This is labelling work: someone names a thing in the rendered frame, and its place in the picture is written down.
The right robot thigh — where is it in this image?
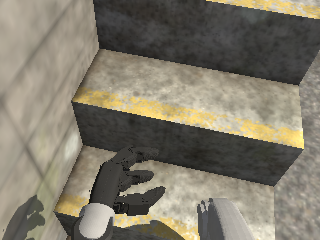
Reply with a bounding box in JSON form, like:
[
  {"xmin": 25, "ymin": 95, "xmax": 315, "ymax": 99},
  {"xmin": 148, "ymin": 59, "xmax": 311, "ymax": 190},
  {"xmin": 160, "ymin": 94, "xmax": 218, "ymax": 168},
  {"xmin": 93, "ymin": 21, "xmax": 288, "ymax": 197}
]
[{"xmin": 197, "ymin": 198, "xmax": 255, "ymax": 240}]

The left robot forearm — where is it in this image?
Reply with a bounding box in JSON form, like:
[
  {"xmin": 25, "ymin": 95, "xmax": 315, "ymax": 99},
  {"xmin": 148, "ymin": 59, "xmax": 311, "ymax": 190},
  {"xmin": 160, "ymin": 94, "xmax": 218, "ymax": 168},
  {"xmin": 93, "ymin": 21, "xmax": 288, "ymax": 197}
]
[{"xmin": 71, "ymin": 203, "xmax": 116, "ymax": 240}]

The robot left hand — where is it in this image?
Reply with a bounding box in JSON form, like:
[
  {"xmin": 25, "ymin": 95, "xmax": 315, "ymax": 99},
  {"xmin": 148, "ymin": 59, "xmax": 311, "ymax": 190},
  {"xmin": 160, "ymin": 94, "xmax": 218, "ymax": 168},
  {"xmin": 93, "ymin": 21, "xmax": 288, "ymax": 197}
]
[{"xmin": 89, "ymin": 145, "xmax": 166, "ymax": 217}]

